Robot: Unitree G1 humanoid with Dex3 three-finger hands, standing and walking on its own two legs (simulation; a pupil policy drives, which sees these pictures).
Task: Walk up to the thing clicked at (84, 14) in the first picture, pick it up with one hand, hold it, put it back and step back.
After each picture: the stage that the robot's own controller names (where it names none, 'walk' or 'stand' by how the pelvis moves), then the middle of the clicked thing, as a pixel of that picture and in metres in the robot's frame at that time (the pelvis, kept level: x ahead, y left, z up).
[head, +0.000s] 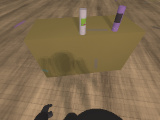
stand; (82, 22) +0.89 +0.14 +0.14
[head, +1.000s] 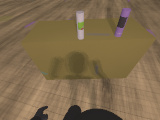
walk; (80, 26) +0.78 +0.17 +0.16
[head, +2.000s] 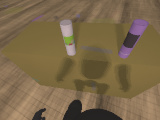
stand; (69, 40) +0.50 +0.21 +0.16
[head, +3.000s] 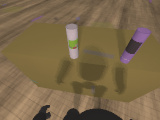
stand; (73, 43) +0.49 +0.16 +0.15
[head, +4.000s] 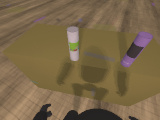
stand; (73, 45) +0.48 +0.16 +0.14
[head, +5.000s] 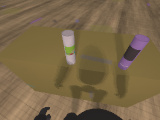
stand; (69, 49) +0.44 +0.18 +0.14
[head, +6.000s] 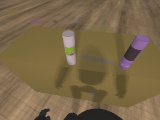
stand; (70, 50) +0.44 +0.17 +0.14
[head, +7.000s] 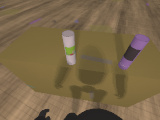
rise first; (70, 49) +0.44 +0.18 +0.14
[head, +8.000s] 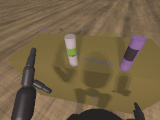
rise first; (72, 51) +0.45 +0.19 +0.14
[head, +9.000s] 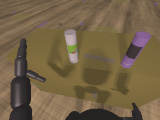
go down; (72, 48) +0.46 +0.18 +0.15
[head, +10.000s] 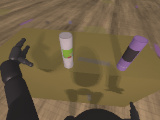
go down; (67, 52) +0.41 +0.18 +0.15
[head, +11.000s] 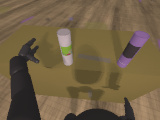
close in; (66, 49) +0.43 +0.18 +0.15
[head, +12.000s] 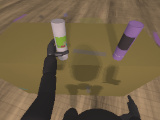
close; (61, 42) +0.46 +0.20 +0.18
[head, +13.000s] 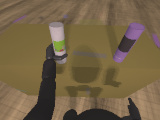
lift; (59, 45) +0.43 +0.21 +0.18
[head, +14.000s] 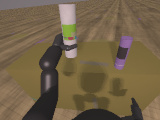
lift; (69, 34) +0.35 +0.13 +0.37
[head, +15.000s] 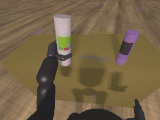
hold; (63, 43) +0.34 +0.16 +0.29
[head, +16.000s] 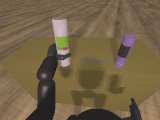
hold; (62, 44) +0.35 +0.18 +0.29
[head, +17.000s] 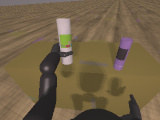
crouch; (65, 42) +0.37 +0.17 +0.31
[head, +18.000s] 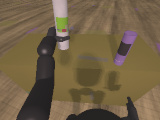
lower; (62, 27) +0.45 +0.19 +0.33
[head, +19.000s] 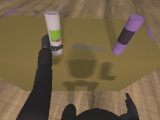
lower; (55, 36) +0.49 +0.22 +0.19
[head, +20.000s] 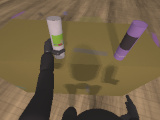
lower; (57, 40) +0.46 +0.22 +0.18
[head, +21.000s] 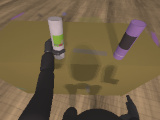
lower; (57, 40) +0.46 +0.21 +0.18
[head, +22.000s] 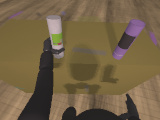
lower; (56, 39) +0.47 +0.22 +0.18
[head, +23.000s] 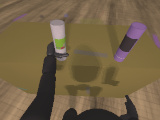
open; (59, 43) +0.45 +0.21 +0.18
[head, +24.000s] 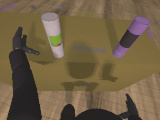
sink last; (55, 39) +0.45 +0.21 +0.18
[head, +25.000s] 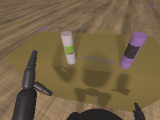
sink last; (69, 49) +0.45 +0.21 +0.16
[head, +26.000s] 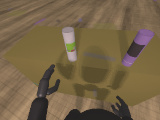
stand; (70, 46) +0.46 +0.20 +0.15
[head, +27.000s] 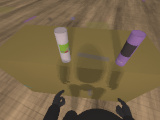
stand; (63, 47) +0.44 +0.21 +0.15
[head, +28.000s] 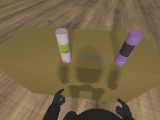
stand; (64, 47) +0.45 +0.21 +0.14
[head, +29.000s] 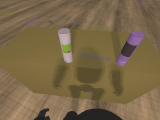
walk; (66, 47) +0.45 +0.20 +0.15
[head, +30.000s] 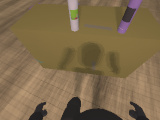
walk; (73, 15) +0.73 +0.21 +0.17
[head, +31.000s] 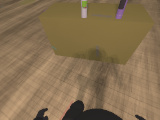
walk; (84, 5) +1.12 +0.19 +0.16
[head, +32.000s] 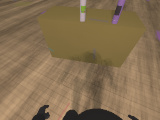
stand; (82, 9) +1.13 +0.18 +0.15
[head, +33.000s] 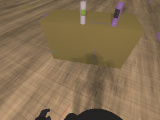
stand; (83, 13) +1.15 +0.17 +0.14
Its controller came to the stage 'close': yes
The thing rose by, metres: 0.21
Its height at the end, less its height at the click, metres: +0.00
